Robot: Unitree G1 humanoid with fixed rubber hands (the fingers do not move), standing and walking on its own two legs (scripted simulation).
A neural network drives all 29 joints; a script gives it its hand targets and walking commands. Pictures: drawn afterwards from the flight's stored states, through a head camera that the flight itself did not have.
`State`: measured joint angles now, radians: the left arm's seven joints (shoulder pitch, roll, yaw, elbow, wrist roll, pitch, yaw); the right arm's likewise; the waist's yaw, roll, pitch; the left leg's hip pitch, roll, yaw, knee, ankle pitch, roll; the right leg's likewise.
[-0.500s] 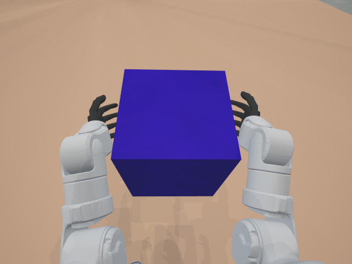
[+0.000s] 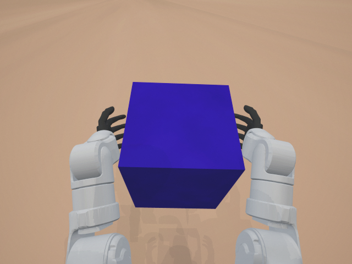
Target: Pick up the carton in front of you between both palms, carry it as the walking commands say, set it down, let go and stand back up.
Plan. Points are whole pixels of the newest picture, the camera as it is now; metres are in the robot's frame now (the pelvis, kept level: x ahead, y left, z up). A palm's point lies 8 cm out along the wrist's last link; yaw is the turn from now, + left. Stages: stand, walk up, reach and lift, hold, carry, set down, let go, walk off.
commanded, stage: carry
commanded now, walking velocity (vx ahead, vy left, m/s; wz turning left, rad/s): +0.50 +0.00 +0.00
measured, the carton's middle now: (178, 151) +0.36 +0.00 +0.06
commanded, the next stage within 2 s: none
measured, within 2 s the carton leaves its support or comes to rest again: neither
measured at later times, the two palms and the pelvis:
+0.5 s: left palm (119, 85) +0.59 +0.18 +0.09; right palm (219, 87) +0.57 -0.12 +0.10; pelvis +0.34 +0.04 +0.01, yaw -3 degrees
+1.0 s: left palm (145, 43) +0.90 +0.14 +0.07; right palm (217, 43) +0.91 -0.16 +0.07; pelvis +0.68 -0.02 +0.00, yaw +1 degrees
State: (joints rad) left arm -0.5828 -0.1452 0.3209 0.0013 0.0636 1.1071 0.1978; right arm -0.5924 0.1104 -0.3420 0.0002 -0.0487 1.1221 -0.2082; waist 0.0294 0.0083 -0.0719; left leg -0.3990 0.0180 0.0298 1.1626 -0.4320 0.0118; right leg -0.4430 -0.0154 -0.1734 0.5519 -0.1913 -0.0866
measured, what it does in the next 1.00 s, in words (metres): walks ahead: left foot, then right foot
